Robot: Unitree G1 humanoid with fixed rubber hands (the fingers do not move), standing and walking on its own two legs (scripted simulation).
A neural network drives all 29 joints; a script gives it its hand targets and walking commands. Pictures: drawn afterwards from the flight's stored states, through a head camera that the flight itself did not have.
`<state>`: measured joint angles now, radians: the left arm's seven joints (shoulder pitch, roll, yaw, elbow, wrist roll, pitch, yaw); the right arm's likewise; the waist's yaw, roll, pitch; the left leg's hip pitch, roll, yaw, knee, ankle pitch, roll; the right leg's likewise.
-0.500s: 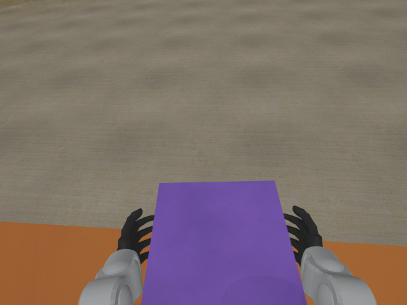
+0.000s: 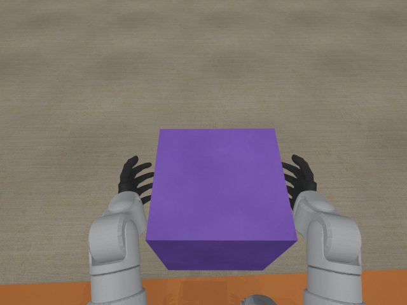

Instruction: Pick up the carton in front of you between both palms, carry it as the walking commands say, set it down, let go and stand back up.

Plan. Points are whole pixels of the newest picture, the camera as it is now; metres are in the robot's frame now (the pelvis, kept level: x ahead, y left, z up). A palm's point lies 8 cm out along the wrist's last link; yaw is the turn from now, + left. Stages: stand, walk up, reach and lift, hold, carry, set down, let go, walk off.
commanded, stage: carry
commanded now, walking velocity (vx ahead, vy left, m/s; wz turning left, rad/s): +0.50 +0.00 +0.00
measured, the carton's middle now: (216, 206) +0.32 -0.01 +0.02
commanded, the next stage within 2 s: none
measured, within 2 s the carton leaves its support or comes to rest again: neither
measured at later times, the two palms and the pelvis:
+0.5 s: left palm (149, 100) +0.64 +0.14 +0.05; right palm (256, 93) +0.67 -0.16 +0.05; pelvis +0.33 -0.03 -0.01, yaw +2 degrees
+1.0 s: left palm (160, 72) +1.04 +0.16 -0.10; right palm (232, 72) +1.02 -0.15 -0.09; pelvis +0.71 +0.02 -0.14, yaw +0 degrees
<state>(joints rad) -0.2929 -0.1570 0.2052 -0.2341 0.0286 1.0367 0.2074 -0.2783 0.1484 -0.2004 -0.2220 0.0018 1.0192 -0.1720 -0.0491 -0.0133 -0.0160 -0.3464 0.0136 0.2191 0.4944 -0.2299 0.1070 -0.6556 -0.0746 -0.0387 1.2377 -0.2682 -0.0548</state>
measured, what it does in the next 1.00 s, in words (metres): goes down: right foot, then left foot 0.13 m lower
